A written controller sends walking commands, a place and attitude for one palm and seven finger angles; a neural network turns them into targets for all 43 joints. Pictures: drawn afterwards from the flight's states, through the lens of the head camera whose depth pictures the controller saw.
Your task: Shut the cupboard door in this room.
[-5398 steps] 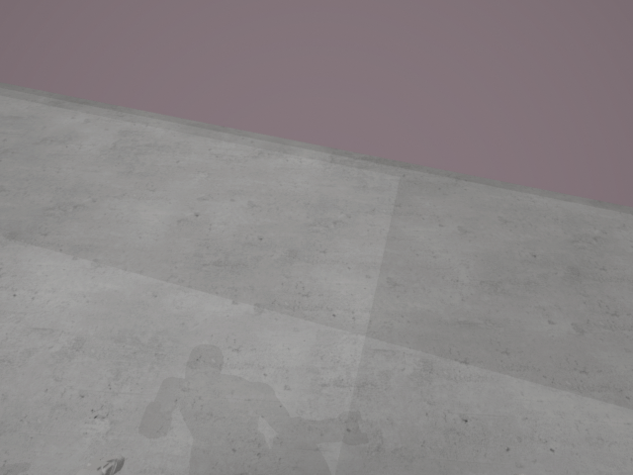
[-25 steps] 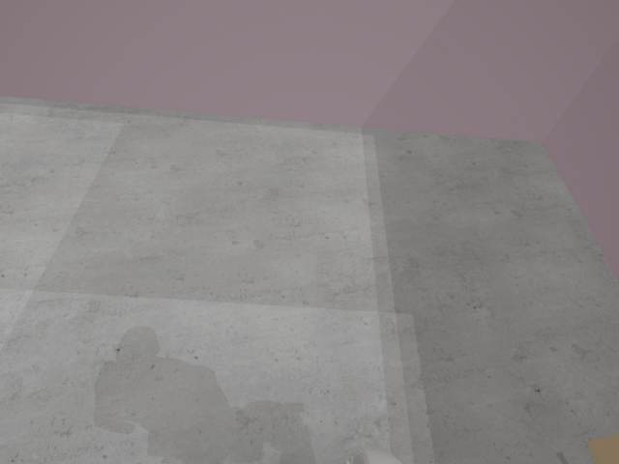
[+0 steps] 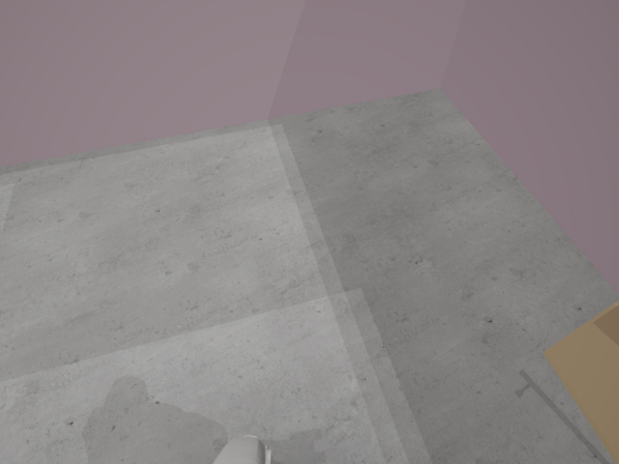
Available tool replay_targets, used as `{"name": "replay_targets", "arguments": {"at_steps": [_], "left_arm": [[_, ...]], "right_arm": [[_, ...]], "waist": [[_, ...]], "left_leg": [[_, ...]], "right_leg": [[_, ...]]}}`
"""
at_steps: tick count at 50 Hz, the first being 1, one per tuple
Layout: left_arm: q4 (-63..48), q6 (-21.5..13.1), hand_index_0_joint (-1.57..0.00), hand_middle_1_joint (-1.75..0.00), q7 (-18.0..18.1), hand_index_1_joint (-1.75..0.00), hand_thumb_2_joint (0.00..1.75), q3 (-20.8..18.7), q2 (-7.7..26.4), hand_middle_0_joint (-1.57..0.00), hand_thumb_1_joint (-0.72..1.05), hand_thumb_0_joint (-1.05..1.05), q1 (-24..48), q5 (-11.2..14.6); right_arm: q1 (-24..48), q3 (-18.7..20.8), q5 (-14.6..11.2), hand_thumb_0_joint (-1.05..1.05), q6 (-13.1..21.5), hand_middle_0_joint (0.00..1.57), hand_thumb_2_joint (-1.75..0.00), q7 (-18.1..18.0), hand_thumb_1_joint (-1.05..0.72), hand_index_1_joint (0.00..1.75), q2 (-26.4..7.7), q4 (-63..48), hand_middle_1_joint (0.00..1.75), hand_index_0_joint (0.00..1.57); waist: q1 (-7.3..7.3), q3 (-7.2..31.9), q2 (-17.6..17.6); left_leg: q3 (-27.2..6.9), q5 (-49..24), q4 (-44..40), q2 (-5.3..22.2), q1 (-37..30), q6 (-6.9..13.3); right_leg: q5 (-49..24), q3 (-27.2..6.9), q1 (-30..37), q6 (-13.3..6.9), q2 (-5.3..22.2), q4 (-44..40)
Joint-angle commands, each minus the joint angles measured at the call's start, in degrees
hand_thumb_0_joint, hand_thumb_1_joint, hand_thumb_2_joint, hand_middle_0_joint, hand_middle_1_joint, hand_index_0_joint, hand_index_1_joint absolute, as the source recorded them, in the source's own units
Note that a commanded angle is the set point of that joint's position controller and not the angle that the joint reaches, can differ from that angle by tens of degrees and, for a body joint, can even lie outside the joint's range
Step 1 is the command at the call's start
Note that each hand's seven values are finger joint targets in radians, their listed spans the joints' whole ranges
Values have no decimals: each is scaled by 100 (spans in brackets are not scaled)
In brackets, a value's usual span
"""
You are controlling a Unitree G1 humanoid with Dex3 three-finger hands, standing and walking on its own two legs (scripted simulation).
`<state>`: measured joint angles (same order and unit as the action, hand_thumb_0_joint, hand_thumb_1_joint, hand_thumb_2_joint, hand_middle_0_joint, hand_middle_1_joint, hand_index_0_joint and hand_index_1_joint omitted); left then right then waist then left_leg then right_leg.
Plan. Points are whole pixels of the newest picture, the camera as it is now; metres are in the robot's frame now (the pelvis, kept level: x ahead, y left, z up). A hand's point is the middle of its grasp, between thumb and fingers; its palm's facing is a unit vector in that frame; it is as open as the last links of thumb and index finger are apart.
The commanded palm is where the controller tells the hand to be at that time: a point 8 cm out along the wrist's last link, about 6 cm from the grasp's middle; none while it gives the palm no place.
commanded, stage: turn to face it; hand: left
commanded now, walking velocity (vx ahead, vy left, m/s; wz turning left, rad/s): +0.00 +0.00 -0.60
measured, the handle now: out of the picture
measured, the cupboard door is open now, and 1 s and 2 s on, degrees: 15 15 15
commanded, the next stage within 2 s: take the last steps up to it in 1.48 s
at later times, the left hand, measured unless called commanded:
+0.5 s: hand (177, 430) +0.18 +0.22 -0.16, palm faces -0.29 -0.93 -0.23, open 7.4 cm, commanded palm none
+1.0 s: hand (234, 418) +0.20 +0.14 -0.17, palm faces -0.53 -0.82 -0.20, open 7.4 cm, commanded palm none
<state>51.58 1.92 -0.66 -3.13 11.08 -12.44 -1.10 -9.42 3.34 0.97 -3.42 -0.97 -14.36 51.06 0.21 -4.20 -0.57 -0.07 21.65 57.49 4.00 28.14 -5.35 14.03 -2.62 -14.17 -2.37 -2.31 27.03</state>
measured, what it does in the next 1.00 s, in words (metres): steps on the spot, turning right: left foot, then right foot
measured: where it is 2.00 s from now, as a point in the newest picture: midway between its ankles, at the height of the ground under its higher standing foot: outside the picture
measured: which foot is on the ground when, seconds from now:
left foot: up 0.00-0.14, down 0.16-0.60, up 0.62-1.00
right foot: down 0.00-0.16, up 0.18-0.58, down 0.60-1.00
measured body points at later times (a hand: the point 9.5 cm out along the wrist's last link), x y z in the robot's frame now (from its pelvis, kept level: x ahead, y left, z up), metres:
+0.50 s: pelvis +0.02 +0.04 +0.00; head +0.06 +0.04 +0.45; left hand +0.19 +0.27 -0.14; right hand -0.01 -0.22 -0.14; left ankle +0.03 +0.15 -0.74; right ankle -0.04 -0.10 -0.69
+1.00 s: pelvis +0.04 +0.01 +0.00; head +0.08 -0.01 +0.44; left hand +0.23 +0.18 -0.15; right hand -0.02 -0.26 -0.13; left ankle +0.12 +0.12 -0.72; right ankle -0.03 -0.09 -0.74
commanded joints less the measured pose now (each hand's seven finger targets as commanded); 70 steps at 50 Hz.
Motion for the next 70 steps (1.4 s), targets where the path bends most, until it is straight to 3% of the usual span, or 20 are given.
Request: {"name": "replay_targets", "arguments": {"at_steps": [1,6,8,9,15,22,26,28,29,30,31,37,46,50,52,53,54,59,67,70], "left_arm": [[-363,-115,-20,-30,105,-30,90,-362,1294,-20,90,0,-211,-40],[-432,-28,-20,-30,108,-30,90,-378,1242,-20,90,0,217,15],[-582,16,-20,-30,43,-30,90,-265,646,-20,90,0,-19,106],[-612,23,-20,-30,36,-30,90,-266,803,-20,90,0,115,40],[-452,134,-20,-30,-151,-30,90,-307,736,-20,90,0,131,-2],[-611,151,-20,-30,-179,-30,90,-219,588,-20,90,0,655,0],[-608,91,-20,-30,-166,-30,90,-195,598,-20,90,0,613,5],[-466,31,-20,-30,-144,-30,90,-229,734,-20,90,0,89,3],[-298,-35,-20,-30,-106,-30,90,-292,1083,-20,90,0,-401,-33],[-205,-116,-20,-30,-17,-30,90,-413,1747,-20,90,0,-714,-75],[-166,-85,-20,-30,63,-30,90,-426,1924,-20,90,0,-823,33],[-484,-120,-20,-30,140,-30,90,-263,1208,-20,90,0,362,21],[-386,-99,-20,-30,99,-30,90,-353,1365,-20,90,0,27,-39],[-445,-21,-20,-30,96,-30,90,-359,1264,-20,90,0,380,19],[-550,9,-20,-30,31,-30,90,-239,670,-20,90,0,113,109],[-613,30,-20,-30,23,-30,90,-250,789,-20,90,0,210,53],[-652,36,-20,-30,-11,-30,90,-286,853,-20,90,0,194,13],[-391,124,-20,-30,-133,-30,90,-295,739,-20,90,0,155,8],[-436,82,-20,-30,-115,-30,90,-137,524,-20,90,0,534,10],[-266,13,-20,-30,-88,-30,90,-145,590,-20,90,0,107,15]], "right_arm": [[264,84,-29,0,191,20,-90,-34,-90,30,-409,-589,30,20],[-454,68,-86,0,305,20,-90,-110,-90,30,-433,-394,30,20],[-722,197,32,0,391,20,-90,-136,-90,30,-1291,-417,30,20],[-760,190,58,0,336,20,-90,-154,-90,30,-1348,-477,30,20],[-316,27,82,0,366,20,-90,-195,-90,30,-817,-578,30,20],[-781,149,72,0,330,20,-90,-120,-90,30,-907,-307,30,20],[-675,221,81,0,311,20,-90,-66,-90,30,-1042,-263,30,20],[-465,238,41,0,297,20,-90,-39,-90,30,-1063,-277,30,20],[-446,235,-17,0,294,20,-90,0,-90,30,-928,-322,30,20],[-254,93,-39,0,278,20,-90,24,-90,30,-397,-594,30,20],[-114,78,-23,0,176,20,-90,-35,-90,30,-569,-687,30,20],[-290,102,1,0,125,20,-90,19,-90,30,-536,-330,30,20],[68,65,-39,0,197,20,-90,-28,-90,30,-418,-553,30,20],[-611,64,-73,0,293,20,-90,-93,-90,30,-476,-366,30,20],[-839,202,22,0,376,20,-90,-110,-90,30,-1310,-382,30,20],[-859,194,64,0,333,20,-90,-132,-90,30,-1416,-453,30,20],[-636,138,108,0,310,20,-90,-130,-90,30,-1275,-594,30,20],[-386,18,93,0,369,20,-90,-183,-90,30,-814,-538,30,20],[-858,157,90,0,314,20,-90,-100,-90,30,-957,-152,30,20],[-696,184,44,0,292,20,-90,-74,-90,30,-1008,-79,30,20]], "waist": [[153,610,788],[-210,812,795],[-222,988,-1631],[-284,856,-1489],[-16,463,-963],[-269,487,-1127],[-220,532,-1262],[125,719,-957],[352,945,-177],[520,846,1854],[529,833,1741],[-80,550,885],[91,646,913],[-264,764,828],[-264,1020,-1530],[-311,844,-1575],[-201,601,-898],[-39,490,-1021],[-289,638,-1262],[-12,692,-1065]], "left_leg": [[-15,235,-769,-102,143,33],[45,-881,-3092,-276,-1686,150],[-1919,-1888,-4085,1819,-2995,855],[-2079,-2472,-4035,2400,-2556,1351],[-191,-3612,-3706,1436,-2337,1211],[395,-3540,-3539,1610,-2483,1241],[570,-3375,-3210,1739,-2324,1156],[872,-2907,-2498,1595,-1929,810],[1155,-2207,-1557,1262,-1349,492],[1334,1166,-210,295,336,147],[501,1712,751,124,638,133],[41,-39,771,249,313,26],[97,235,-1049,-117,-131,18],[128,-903,-3061,-248,-1770,118],[-1800,-1752,-4052,1747,-2907,757],[-2064,-2121,-4119,2391,-2417,1274],[-1772,-1899,-4137,2322,-1796,1458],[-232,-3461,-3744,1424,-2186,1191],[146,-3707,-3352,1536,-2427,1296],[402,-3193,-2851,1384,-1934,970]], "right_leg": [[-2185,-1802,754,-956,1498,-625],[-2123,-1810,-122,-435,1029,98],[1383,-506,-1800,222,-280,1798],[2251,-127,-1758,326,-68,2943],[1166,220,-1871,589,322,3938],[1099,653,-1368,554,421,2542],[980,850,-743,400,310,1524],[-92,867,224,271,275,298],[-951,327,1140,105,675,-364],[-2789,-1775,1875,-476,2100,-728],[-3447,-2246,1414,-1003,2609,-764],[-2106,-967,460,-699,1477,-774],[-2166,-1715,565,-905,1434,-570],[-1749,-1761,-341,-413,1022,34],[1240,-504,-1711,225,-242,1762],[2239,-93,-1723,330,-85,2926],[2026,-128,-1517,347,140,3526],[1159,171,-1766,557,308,3975],[1192,716,-852,441,263,1752],[-48,839,215,308,177,250]]}}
